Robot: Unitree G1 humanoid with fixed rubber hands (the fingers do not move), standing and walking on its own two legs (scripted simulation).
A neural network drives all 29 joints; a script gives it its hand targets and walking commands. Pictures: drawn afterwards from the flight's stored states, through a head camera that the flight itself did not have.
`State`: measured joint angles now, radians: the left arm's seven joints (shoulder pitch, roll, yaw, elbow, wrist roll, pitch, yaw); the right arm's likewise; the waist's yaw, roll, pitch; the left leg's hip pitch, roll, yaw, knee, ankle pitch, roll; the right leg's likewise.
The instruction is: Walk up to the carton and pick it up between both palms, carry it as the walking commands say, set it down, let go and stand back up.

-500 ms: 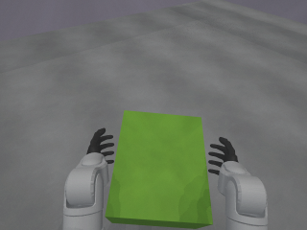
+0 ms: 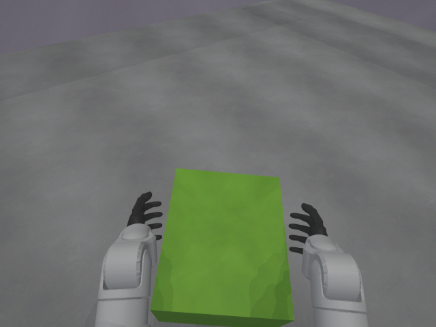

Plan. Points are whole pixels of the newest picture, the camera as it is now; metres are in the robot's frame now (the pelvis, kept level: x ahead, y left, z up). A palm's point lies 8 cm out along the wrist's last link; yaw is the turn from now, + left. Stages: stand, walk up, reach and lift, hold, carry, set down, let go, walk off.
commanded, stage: carry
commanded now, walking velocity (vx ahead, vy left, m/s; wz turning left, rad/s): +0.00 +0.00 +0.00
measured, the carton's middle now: (222, 245) +0.31 +0.01 -0.05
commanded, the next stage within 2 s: hold in 0.04 s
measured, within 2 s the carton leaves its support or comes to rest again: neither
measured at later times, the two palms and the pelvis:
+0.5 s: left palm (141, 206) +0.32 +0.16 +0.08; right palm (310, 210) +0.32 -0.14 +0.09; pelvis +0.01 +0.00 +0.00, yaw +1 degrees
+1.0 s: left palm (148, 230) +0.31 +0.16 +0.00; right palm (305, 235) +0.31 -0.16 +0.00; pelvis +0.01 -0.01 +0.00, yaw +3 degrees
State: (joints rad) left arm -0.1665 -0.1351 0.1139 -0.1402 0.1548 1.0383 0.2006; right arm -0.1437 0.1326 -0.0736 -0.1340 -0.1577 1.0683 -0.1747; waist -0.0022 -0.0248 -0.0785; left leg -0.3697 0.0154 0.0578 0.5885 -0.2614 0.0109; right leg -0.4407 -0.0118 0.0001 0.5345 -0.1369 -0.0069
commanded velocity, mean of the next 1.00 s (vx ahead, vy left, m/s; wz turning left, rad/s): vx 0.00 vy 0.00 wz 0.00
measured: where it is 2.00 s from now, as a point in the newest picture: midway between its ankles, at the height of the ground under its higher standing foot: outside the picture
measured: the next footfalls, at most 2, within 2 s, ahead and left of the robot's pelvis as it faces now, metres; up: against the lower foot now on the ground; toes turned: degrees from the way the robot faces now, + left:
none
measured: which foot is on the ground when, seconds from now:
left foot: down 0.00-1.00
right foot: down 0.00-1.00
